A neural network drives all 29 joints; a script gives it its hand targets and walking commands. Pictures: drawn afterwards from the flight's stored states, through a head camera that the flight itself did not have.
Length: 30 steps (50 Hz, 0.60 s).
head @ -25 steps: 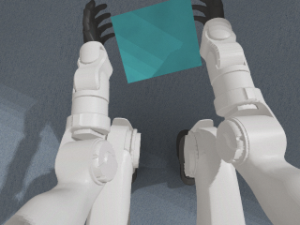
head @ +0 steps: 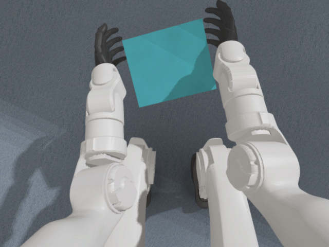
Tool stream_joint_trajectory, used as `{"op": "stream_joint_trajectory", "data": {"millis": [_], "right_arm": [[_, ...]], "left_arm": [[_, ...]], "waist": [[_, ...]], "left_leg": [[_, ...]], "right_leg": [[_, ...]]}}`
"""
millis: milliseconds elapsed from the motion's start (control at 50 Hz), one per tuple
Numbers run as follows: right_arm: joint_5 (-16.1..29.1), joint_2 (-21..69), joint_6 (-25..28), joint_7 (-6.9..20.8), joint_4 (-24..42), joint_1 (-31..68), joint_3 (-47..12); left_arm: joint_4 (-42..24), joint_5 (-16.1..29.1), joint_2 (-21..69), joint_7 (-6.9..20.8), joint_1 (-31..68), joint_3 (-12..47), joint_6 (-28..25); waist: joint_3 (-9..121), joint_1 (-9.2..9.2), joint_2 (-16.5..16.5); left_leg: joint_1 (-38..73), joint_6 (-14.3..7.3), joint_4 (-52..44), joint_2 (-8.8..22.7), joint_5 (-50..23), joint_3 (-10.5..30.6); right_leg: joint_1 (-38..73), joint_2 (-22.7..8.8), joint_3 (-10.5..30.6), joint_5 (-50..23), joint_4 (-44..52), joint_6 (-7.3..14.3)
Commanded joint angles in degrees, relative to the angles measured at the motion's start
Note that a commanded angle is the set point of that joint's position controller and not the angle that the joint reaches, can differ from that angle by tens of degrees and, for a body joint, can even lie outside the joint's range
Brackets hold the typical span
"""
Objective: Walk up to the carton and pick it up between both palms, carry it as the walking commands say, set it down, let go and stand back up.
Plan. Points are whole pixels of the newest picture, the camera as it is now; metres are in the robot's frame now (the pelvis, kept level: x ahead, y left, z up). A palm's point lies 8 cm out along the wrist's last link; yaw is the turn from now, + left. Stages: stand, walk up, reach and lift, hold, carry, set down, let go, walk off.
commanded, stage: reach and lift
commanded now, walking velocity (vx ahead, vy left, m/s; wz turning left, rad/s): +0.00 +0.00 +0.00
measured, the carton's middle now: (170, 69) +0.50 +0.01 -0.18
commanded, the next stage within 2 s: none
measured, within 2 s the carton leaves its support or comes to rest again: neither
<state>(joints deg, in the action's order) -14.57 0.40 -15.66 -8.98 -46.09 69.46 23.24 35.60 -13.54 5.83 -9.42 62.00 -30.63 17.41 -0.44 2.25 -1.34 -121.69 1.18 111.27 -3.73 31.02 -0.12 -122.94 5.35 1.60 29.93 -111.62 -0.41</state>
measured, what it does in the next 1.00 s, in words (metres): rises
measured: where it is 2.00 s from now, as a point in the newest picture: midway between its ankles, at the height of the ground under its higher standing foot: (172, 189)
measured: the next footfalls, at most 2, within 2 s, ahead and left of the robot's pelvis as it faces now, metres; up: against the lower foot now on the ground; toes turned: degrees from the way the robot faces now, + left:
none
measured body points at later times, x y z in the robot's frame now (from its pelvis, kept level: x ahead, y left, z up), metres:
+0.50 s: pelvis +0.00 +0.00 +0.05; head +0.26 -0.01 +0.42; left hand +0.48 +0.15 -0.03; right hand +0.52 -0.10 -0.02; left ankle +0.11 +0.12 -0.41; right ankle +0.11 -0.11 -0.41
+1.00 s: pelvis +0.02 +0.00 +0.11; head +0.23 -0.01 +0.50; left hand +0.46 +0.15 +0.05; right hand +0.50 -0.11 +0.06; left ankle +0.11 +0.12 -0.41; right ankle +0.11 -0.11 -0.41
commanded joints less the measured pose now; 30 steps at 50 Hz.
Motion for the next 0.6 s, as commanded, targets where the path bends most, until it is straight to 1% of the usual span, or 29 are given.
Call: {"op": "stream_joint_trajectory", "data": {"millis": [0,240,580], "right_arm": [[6.7,59.3,-0.4,15.8,-5.0,27.8,-24.7],[5.8,62.0,-1.2,15.7,-5.5,24.6,-24.4],[4.2,65.1,-1.6,15.7,-6.7,20.3,-23.6]], "left_arm": [[0.9,7.5,51.7,16.4,40.8,31.5,-1.3],[1.0,7.0,54.3,16.9,38.0,31.9,-0.4],[1.5,5.7,56.0,17.2,34.3,31.1,0.1]], "waist": [[64.2,2.02,-2.0],[63.8,1.54,-1.6],[61.6,1.73,-1.9]], "left_leg": [[33.7,-0.2,-10.6,-6.8,-13.7,-3.0],[36.4,-0.1,-14.4,-7.0,-13.1,-2.8],[41.0,-0.3,-20.7,-7.0,-11.3,-2.5]], "right_leg": [[35.0,6.4,-2.7,-12.4,10.7,0.1],[38.9,6.7,-2.2,-12.2,14.9,0.3],[45.3,6.6,-1.3,-10.8,21.8,0.2]]}}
